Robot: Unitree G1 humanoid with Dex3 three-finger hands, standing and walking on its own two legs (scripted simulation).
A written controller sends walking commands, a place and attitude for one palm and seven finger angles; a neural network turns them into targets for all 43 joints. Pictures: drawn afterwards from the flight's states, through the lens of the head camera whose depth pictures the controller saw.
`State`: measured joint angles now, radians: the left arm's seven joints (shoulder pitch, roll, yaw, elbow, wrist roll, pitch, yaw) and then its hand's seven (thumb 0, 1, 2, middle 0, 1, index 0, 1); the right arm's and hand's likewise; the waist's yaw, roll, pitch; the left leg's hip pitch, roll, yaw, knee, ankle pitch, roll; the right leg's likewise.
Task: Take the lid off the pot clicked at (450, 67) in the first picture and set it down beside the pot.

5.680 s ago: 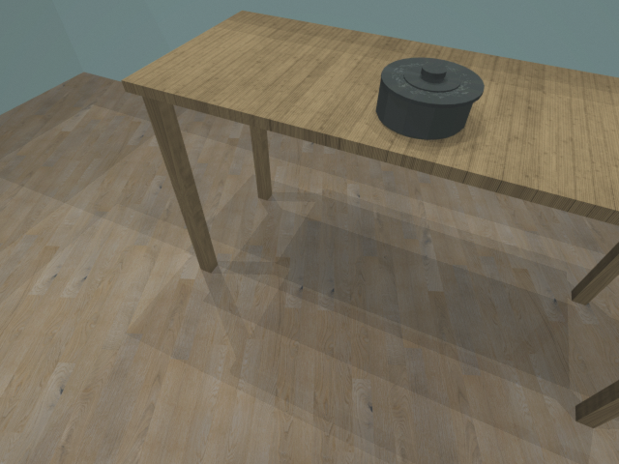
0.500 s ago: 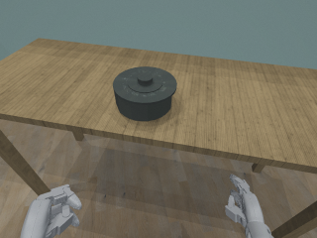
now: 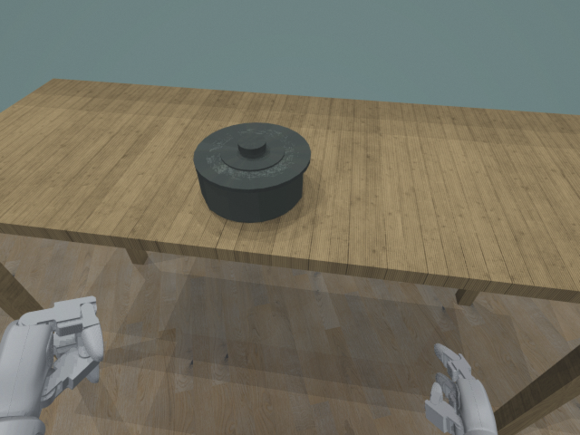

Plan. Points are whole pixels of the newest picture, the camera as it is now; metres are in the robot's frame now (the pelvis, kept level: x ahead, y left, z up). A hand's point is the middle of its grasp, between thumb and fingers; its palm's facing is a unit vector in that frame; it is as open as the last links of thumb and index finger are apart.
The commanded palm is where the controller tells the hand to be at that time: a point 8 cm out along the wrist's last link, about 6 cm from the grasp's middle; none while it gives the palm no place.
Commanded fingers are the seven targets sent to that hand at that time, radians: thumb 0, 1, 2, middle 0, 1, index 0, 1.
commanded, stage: raise the hand higher, near the body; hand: left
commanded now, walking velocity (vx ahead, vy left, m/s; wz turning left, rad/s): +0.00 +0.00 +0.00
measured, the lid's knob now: (252, 144) +0.54 +0.15 +0.14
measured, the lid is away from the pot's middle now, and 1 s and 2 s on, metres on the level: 0.01 0.01 0.01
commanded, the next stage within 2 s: reach forward and open the fingers in 0.40 s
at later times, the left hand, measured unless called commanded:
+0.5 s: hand (84, 299) +0.18 +0.23 +0.19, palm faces +0.40 -0.83 -0.38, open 3.1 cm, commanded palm +0.12 +0.27 +0.21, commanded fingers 0.00 0.87 0.92 -1.29 -1.46 -1.29 -1.46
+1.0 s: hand (86, 280) +0.21 +0.25 +0.17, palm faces +0.09 -0.10 -0.99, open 4.0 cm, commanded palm +0.18 +0.25 +0.23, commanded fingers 0.00 0.02 1.45 -1.07 -0.58 -1.07 -0.58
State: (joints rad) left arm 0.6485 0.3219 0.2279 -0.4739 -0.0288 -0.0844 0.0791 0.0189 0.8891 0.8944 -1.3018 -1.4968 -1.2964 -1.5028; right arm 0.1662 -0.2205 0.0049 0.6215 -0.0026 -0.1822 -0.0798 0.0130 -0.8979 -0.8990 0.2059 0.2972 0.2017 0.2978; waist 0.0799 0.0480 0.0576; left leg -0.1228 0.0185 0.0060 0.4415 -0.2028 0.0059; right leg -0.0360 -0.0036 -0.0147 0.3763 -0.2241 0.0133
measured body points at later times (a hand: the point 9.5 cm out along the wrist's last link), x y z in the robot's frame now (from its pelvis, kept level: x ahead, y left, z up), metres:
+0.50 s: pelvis +0.00 +0.00 +0.00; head -0.02 -0.01 +0.45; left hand +0.15 +0.27 +0.21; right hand +0.21 -0.20 -0.07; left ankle +0.03 +0.11 -0.74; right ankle +0.00 -0.13 -0.74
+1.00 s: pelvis -0.02 -0.01 +0.00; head -0.04 -0.06 +0.44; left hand +0.20 +0.26 +0.22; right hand +0.24 -0.20 -0.07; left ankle +0.03 +0.11 -0.74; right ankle +0.00 -0.13 -0.74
